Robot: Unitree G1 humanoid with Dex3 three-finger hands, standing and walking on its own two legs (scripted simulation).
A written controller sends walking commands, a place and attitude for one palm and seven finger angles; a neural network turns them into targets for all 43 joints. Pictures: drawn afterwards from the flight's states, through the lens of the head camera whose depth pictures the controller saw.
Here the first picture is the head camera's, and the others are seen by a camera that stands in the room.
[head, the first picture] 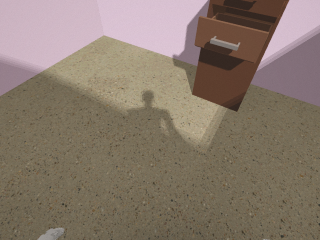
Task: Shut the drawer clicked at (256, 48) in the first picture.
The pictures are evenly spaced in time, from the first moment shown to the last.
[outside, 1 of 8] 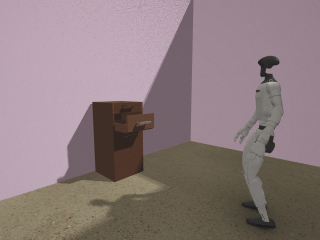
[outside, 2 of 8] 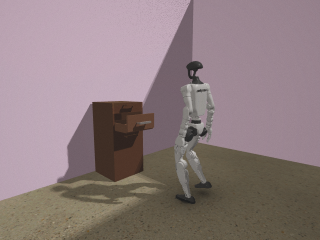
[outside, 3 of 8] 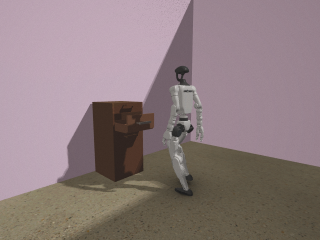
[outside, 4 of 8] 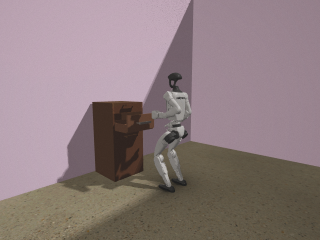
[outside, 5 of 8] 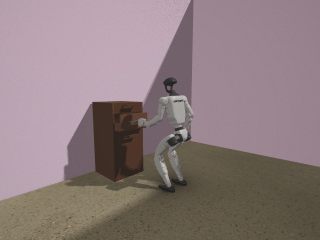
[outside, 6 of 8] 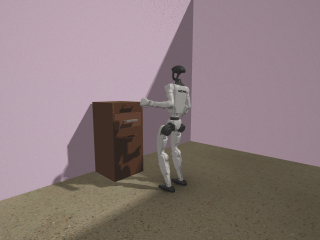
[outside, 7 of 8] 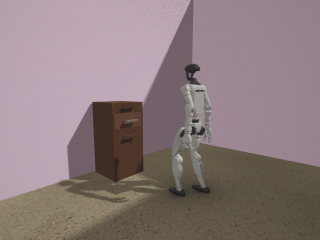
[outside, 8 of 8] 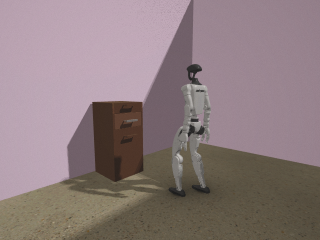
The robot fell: no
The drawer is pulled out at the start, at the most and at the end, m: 0.23 0.23 0.00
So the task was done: yes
